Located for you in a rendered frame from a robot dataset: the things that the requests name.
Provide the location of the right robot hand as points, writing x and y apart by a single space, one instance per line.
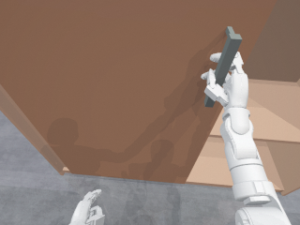
235 85

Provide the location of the left robot hand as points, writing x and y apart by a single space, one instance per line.
87 215

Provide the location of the right robot upper arm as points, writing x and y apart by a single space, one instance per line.
263 215

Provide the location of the right robot forearm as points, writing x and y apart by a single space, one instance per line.
250 183

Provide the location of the handle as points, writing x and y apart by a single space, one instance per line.
225 61

